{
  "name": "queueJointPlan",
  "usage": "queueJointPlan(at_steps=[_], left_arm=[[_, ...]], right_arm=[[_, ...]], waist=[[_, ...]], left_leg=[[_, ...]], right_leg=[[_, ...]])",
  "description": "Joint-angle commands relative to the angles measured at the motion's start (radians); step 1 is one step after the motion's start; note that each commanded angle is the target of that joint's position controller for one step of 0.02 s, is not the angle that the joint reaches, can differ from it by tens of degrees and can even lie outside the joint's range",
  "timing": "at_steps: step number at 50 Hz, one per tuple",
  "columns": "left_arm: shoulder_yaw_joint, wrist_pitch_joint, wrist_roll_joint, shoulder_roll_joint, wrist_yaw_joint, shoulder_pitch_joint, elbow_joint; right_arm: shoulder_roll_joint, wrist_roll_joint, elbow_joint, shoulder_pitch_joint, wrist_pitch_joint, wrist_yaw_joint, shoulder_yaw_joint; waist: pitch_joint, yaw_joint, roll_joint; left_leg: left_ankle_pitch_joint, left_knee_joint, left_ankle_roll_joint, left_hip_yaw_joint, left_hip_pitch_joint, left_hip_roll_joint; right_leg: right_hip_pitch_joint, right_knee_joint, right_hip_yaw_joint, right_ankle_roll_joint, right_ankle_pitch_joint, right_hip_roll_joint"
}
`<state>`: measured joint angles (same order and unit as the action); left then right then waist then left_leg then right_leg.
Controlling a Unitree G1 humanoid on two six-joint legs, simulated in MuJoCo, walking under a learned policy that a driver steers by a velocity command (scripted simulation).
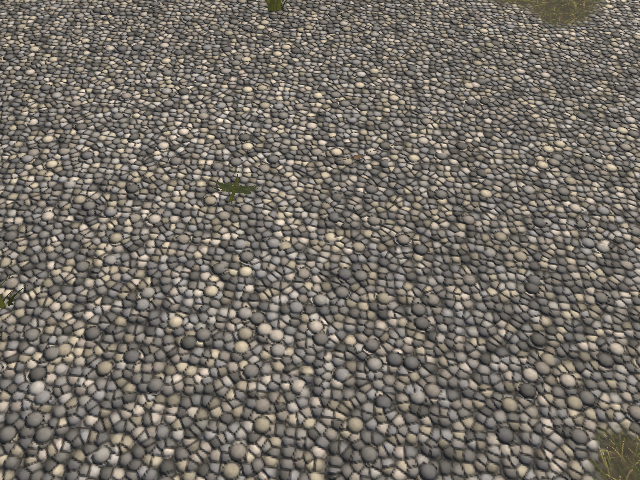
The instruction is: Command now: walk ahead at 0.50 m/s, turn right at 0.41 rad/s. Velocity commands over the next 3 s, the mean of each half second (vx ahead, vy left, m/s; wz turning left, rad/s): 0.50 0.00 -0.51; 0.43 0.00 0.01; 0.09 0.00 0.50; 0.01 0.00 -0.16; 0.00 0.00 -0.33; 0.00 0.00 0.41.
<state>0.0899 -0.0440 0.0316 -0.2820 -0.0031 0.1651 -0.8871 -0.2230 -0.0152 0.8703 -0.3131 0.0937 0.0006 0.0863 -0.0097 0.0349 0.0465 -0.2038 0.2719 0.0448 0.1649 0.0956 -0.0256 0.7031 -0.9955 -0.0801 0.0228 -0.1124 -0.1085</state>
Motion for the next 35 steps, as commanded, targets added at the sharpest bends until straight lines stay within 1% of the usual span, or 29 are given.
queueJointPlan(at_steps=[1, 3, 5, 7, 8, 9, 10, 11, 12, 13, 14, 15, 16, 17, 18, 19, 20, 21, 22, 24, 26, 28, 30, 31, 33, 35], left_arm=[[-0.004, -0.004, -0.009, -0.012, 0.014, -0.028, 0.055], [-0.013, -0.004, -0.013, -0.003, 0.027, -0.101, 0.08], [-0.018, -0.002, -0.012, -0.003, 0.039, -0.157, 0.108], [-0.018, 0.0, -0.01, -0.009, 0.052, -0.198, 0.138], [-0.016, 0.001, -0.009, -0.016, 0.058, -0.204, 0.149], [-0.011, 0.002, -0.008, -0.029, 0.063, -0.195, 0.158], [-0.002, 0.004, -0.007, -0.047, 0.065, -0.168, 0.162], [0.013, 0.006, -0.004, -0.073, 0.065, -0.094, 0.151], [0.039, 0.006, -0.001, -0.115, 0.061, 0.052, 0.115], [0.077, 0.012, -0.003, -0.2, 0.042, 0.22, 0.074], [0.092, 0.008, 0.005, -0.309, 0.032, 0.22, 0.071], [0.069, -0.003, -0.013, -0.255, 0.034, 0.265, 0.1], [0.052, -0.015, -0.022, -0.191, 0.033, 0.23, 0.099], [0.041, -0.023, -0.014, -0.151, 0.031, 0.161, 0.113], [0.029, -0.026, -0.011, -0.112, 0.029, 0.081, 0.131], [0.019, -0.029, -0.02, -0.087, 0.025, 0.039, 0.15], [0.017, -0.03, -0.023, -0.086, 0.021, 0.029, 0.159], [0.018, -0.032, -0.02, -0.098, 0.016, 0.034, 0.161], [0.022, -0.034, -0.017, -0.114, 0.01, 0.048, 0.16], [0.029, -0.034, -0.014, -0.145, -0.004, 0.082, 0.154], [0.03, -0.029, -0.01, -0.147, -0.011, 0.108, 0.15], [0.028, -0.024, -0.009, -0.14, -0.013, 0.137, 0.142], [0.021, -0.027, -0.011, -0.122, -0.011, 0.174, 0.121], [0.019, -0.027, -0.011, -0.119, -0.01, 0.19, 0.111], [0.019, -0.024, -0.016, -0.124, -0.011, 0.222, 0.095], [0.023, -0.017, -0.023, -0.141, -0.016, 0.232, 0.086]], right_arm=[[-0.132, 0.003, -0.052, 0.074, 0.021, -0.015, 0.026], [-0.149, 0.01, -0.034, 0.045, 0.017, -0.021, 0.031], [-0.161, 0.017, -0.013, 0.011, 0.008, -0.025, 0.035], [-0.172, 0.026, 0.005, -0.014, -0.005, -0.025, 0.039], [-0.181, 0.03, 0.008, -0.011, -0.013, -0.026, 0.042], [-0.196, 0.033, 0.006, 0.001, -0.02, -0.027, 0.045], [-0.215, 0.037, 0.002, 0.011, -0.027, -0.03, 0.049], [-0.231, 0.039, -0.001, 0.024, -0.036, -0.033, 0.052], [-0.239, 0.044, -0.008, 0.049, -0.044, -0.035, 0.05], [-0.224, 0.032, -0.024, 0.046, -0.04, -0.04, 0.042], [-0.061, -0.011, -0.077, -0.04, -0.013, -0.023, -0.007], [-0.11, 0.034, -0.096, 0.04, 0.036, -0.007, -0.008], [-0.157, 0.071, -0.121, 0.142, 0.059, 0.001, 0.004], [-0.153, 0.061, -0.12, 0.162, 0.07, -0.004, 0.001], [-0.159, 0.032, -0.107, 0.166, 0.068, -0.013, 0.008], [-0.171, 0.018, -0.103, 0.15, 0.055, -0.015, 0.017], [-0.168, 0.015, -0.105, 0.14, 0.041, -0.015, 0.021], [-0.154, 0.011, -0.11, 0.139, 0.029, -0.016, 0.02], [-0.141, 0.005, -0.116, 0.154, 0.02, -0.017, 0.016], [-0.121, 0.0, -0.144, 0.231, 0.012, -0.02, 0.008], [-0.101, 0.001, -0.164, 0.307, 0.013, -0.014, -0.001], [-0.091, 0.01, -0.179, 0.362, 0.018, -0.002, -0.009], [-0.094, 0.019, -0.182, 0.389, 0.024, 0.012, -0.014], [-0.103, 0.021, -0.187, 0.404, 0.027, 0.018, -0.014], [-0.122, 0.022, -0.204, 0.434, 0.032, 0.028, -0.014], [-0.139, 0.025, -0.209, 0.423, 0.037, 0.036, -0.013]], waist=[[-0.032, -0.028, -0.107], [-0.061, -0.001, -0.093], [-0.085, 0.021, -0.083], [-0.094, 0.027, -0.089], [-0.092, 0.019, -0.099], [-0.076, 0.003, -0.111], [-0.042, -0.02, -0.131], [0.007, -0.067, -0.148], [0.081, -0.152, -0.137], [0.171, -0.22, -0.062], [0.238, -0.097, 0.219], [0.386, -0.149, 0.126], [0.258, -0.166, 0.069], [0.175, -0.126, -0.002], [0.113, -0.08, -0.043], [0.095, -0.044, -0.036], [0.085, -0.025, -0.032], [0.073, -0.015, -0.032], [0.058, -0.015, -0.032], [0.027, -0.034, -0.022], [0.011, -0.062, 0.005], [0.005, -0.09, 0.03], [0.002, -0.116, 0.044], [-0.007, -0.126, 0.046], [-0.021, -0.136, 0.047], [-0.027, -0.124, 0.057]], left_leg=[[0.275, -0.156, 0.12, -0.066, 0.025, 0.268], [0.264, -0.168, 0.114, -0.027, 0.002, 0.279], [0.28, -0.15, 0.107, 0.0, -0.07, 0.298], [0.335, -0.111, 0.098, 0.018, -0.149, 0.321], [0.412, -0.077, 0.09, 0.031, -0.177, 0.328], [0.564, -0.026, 0.08, 0.046, -0.193, 0.329], [0.743, 0.046, 0.069, 0.056, -0.207, 0.328], [0.895, 0.166, 0.056, 0.069, -0.205, 0.319], [0.934, 0.362, 0.029, 0.091, -0.15, 0.285], [0.689, 0.654, -0.021, 0.091, 0.073, 0.241], [-0.289, 1.028, -0.094, 0.015, 0.544, 0.035], [-0.395, 1.157, -0.077, -0.234, 0.67, -0.016], [-0.302, 1.145, -0.046, -0.256, 0.76, 0.04], [-0.211, 1.059, -0.027, -0.255, 0.73, 0.088], [-0.161, 0.97, -0.031, -0.251, 0.654, 0.122], [-0.128, 0.914, -0.037, -0.258, 0.573, 0.145], [-0.114, 0.873, -0.047, -0.255, 0.531, 0.148], [-0.103, 0.823, -0.06, -0.245, 0.517, 0.147], [-0.075, 0.771, -0.074, -0.232, 0.515, 0.141], [0.041, 0.628, -0.098, -0.216, 0.527, 0.12], [0.187, 0.461, -0.102, -0.209, 0.486, 0.085], [0.298, 0.332, -0.099, -0.199, 0.434, 0.055], [0.373, 0.279, -0.087, -0.196, 0.412, 0.058], [0.366, 0.26, -0.075, -0.199, 0.432, 0.063], [0.288, 0.235, -0.04, -0.195, 0.495, 0.065], [0.181, 0.22, 0.001, -0.179, 0.517, 0.058]], right_leg=[[-0.008, 0.155, -0.003, 0.003, 0.167, -0.014], [-0.016, 0.238, 0.041, 0.01, 0.206, -0.006], [0.008, 0.297, 0.064, 0.024, 0.191, -0.002], [0.025, 0.331, 0.091, 0.043, 0.122, 0.008], [0.013, 0.342, 0.112, 0.056, 0.071, 0.02], [-0.032, 0.349, 0.142, 0.073, 0.017, 0.045], [-0.099, 0.343, 0.177, 0.092, -0.04, 0.081], [-0.206, 0.341, 0.208, 0.114, -0.089, 0.123], [-0.41, 0.406, 0.224, 0.146, -0.049, 0.171], [-0.718, 0.446, 0.077, 0.197, -0.02, 0.118], [-1.056, 0.527, -0.478, 0.381, -0.119, -0.145], [-1.143, 0.701, -0.77, 0.432, -0.251, -0.226], [-1.072, 0.72, -0.63, 0.367, -0.177, -0.202], [-0.925, 0.71, -0.496, 0.327, -0.091, -0.158], [-0.767, 0.716, -0.392, 0.298, 0.009, -0.118], [-0.663, 0.737, -0.332, 0.288, 0.086, -0.091], [-0.606, 0.758, -0.311, 0.285, 0.115, -0.076], [-0.567, 0.769, -0.287, 0.285, 0.152, -0.068], [-0.53, 0.778, -0.258, 0.284, 0.186, -0.057], [-0.486, 0.787, -0.209, 0.266, 0.212, -0.028], [-0.452, 0.776, -0.166, 0.228, 0.171, 0.018], [-0.439, 0.769, -0.154, 0.201, 0.106, 0.033], [-0.478, 0.768, -0.163, 0.194, 0.055, 0.003], [-0.522, 0.75, -0.172, 0.193, 0.052, -0.016], [-0.638, 0.706, -0.198, 0.19, 0.11, -0.066], [-0.736, 0.665, -0.201, 0.175, 0.25, -0.104]])
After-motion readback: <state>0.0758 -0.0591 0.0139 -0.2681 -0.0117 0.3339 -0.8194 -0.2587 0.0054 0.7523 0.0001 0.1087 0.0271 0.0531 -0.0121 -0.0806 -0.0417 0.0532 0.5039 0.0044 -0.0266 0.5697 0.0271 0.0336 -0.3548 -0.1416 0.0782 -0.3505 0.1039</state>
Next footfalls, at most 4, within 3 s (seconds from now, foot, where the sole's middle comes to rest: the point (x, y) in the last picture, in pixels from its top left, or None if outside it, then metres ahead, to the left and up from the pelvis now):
0.26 right None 0.30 -0.15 -0.78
0.76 left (346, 411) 0.64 -0.06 -0.78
1.26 right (435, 359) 0.77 -0.28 -0.78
1.64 left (324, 387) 0.70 -0.02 -0.78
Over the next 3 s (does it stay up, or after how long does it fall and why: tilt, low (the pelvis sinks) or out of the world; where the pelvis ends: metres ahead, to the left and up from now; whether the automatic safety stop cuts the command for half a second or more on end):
stays up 0.67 -0.13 -0.01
